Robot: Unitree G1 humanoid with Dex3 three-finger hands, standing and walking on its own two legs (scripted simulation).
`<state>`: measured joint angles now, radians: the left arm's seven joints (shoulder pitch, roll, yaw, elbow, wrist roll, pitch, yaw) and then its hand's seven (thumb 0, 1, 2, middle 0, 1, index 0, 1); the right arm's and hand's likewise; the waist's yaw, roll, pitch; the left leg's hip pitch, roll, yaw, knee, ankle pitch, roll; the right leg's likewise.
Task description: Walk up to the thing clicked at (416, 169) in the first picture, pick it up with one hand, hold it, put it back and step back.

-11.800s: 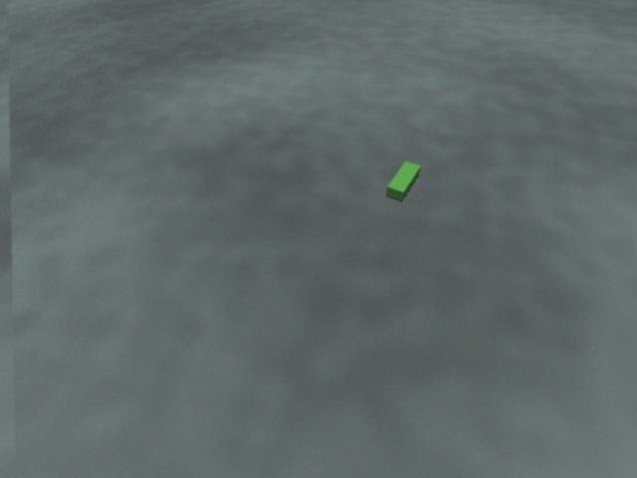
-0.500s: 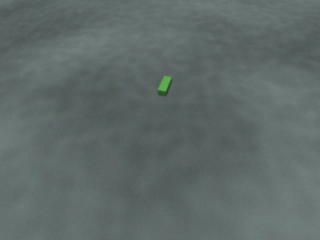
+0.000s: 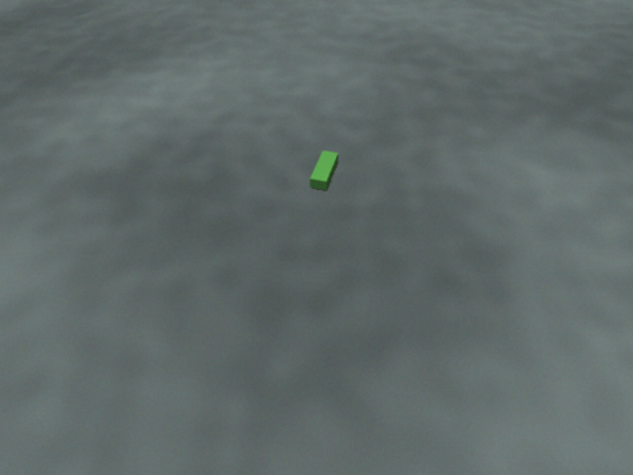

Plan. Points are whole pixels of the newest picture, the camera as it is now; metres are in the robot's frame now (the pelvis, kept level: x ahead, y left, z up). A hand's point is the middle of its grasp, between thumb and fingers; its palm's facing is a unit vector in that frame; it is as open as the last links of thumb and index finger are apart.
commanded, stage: stand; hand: left
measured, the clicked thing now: (324, 169) +1.53 +0.01 -0.76
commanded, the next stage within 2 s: walk up in 0.88 s
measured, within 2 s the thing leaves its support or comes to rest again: neither
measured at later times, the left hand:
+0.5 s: hand out of the picture +0.06 +0.26 -0.16, palm faces -0.02 -0.94 -0.35, open 7.4 cm
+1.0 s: hand out of the picture +0.09 +0.28 -0.14, palm faces +0.16 -0.93 -0.32, open 7.4 cm
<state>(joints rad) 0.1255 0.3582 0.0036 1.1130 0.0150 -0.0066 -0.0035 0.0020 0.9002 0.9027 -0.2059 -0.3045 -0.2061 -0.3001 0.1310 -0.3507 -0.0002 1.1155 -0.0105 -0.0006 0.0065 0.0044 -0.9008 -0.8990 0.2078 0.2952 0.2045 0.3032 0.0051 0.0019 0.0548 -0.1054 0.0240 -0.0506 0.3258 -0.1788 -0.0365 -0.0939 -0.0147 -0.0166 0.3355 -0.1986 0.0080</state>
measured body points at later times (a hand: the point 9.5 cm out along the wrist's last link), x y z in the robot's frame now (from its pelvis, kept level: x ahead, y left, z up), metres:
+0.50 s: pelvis +0.00 +0.00 +0.00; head +0.02 +0.00 +0.45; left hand +0.06 +0.31 -0.13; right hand +0.07 -0.30 -0.14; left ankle +0.00 +0.14 -0.75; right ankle -0.01 -0.12 -0.75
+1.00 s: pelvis +0.02 +0.00 +0.00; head +0.02 +0.01 +0.44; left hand +0.08 +0.33 -0.12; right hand +0.10 -0.31 -0.12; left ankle +0.01 +0.13 -0.72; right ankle -0.01 -0.12 -0.75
